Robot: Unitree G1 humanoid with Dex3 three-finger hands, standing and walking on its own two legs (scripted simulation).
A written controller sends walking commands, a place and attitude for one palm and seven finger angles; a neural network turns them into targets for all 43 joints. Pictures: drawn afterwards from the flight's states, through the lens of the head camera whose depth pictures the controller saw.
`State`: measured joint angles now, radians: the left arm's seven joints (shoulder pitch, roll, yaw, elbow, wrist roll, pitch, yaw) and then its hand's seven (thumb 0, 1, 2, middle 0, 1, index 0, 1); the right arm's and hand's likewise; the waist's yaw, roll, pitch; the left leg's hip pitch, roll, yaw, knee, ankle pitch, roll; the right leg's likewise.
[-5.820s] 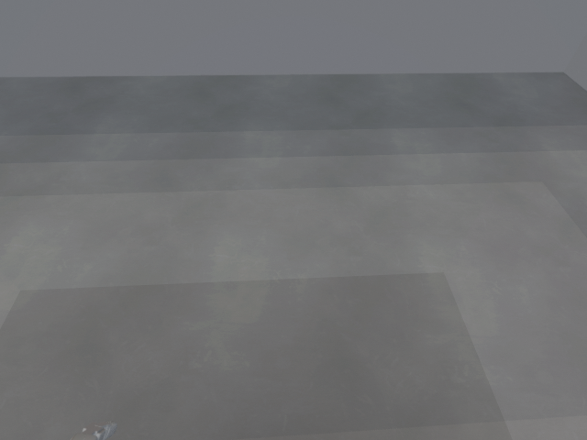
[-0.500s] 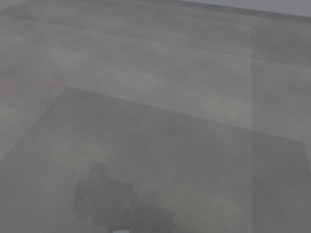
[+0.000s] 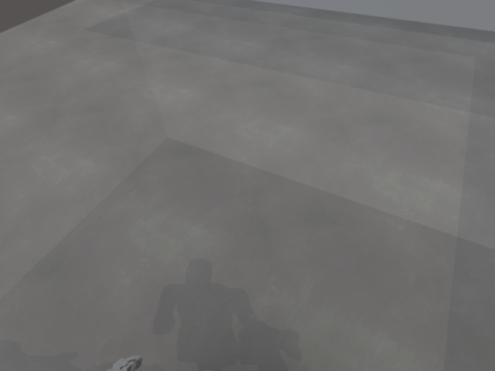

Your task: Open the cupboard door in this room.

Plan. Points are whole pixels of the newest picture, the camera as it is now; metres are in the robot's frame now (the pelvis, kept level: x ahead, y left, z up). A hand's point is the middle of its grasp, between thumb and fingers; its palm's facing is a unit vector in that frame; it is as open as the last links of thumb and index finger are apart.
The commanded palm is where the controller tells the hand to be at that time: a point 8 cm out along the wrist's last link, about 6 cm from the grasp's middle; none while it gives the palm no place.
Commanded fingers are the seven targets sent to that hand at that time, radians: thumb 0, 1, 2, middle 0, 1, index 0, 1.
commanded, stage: turn or walk to find it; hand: left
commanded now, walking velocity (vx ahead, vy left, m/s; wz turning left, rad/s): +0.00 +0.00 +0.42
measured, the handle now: out of the picture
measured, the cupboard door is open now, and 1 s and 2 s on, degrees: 0 0 0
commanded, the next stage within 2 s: none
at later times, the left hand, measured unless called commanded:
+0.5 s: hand out of the picture -0.05 +0.25 -0.18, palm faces +0.27 -0.93 -0.25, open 7.3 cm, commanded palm none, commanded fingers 0.00 0.90 0.90 -0.20 -0.30 -0.20 -0.30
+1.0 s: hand out of the picture -0.04 +0.18 -0.14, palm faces +0.44 -0.86 -0.26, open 7.3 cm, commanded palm none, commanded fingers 0.00 0.90 0.90 -0.20 -0.30 -0.20 -0.30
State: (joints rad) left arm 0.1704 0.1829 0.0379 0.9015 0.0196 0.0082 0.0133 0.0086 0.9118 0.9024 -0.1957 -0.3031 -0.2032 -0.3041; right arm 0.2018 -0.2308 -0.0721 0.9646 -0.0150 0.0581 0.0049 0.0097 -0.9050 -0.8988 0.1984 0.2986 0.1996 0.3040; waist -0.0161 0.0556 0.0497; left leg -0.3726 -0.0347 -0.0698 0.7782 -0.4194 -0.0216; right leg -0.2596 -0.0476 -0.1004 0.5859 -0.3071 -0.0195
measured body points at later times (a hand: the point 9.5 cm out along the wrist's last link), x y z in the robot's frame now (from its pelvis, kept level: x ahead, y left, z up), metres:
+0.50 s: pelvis -0.02 +0.03 +0.00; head +0.00 +0.06 +0.45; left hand -0.06 +0.30 -0.16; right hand +0.12 -0.19 -0.13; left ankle -0.05 +0.14 -0.73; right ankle -0.02 -0.11 -0.67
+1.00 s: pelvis -0.04 -0.02 +0.01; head +0.00 -0.04 +0.46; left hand -0.07 +0.23 -0.12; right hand +0.11 -0.24 -0.15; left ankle -0.12 +0.11 -0.64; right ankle +0.00 -0.10 -0.73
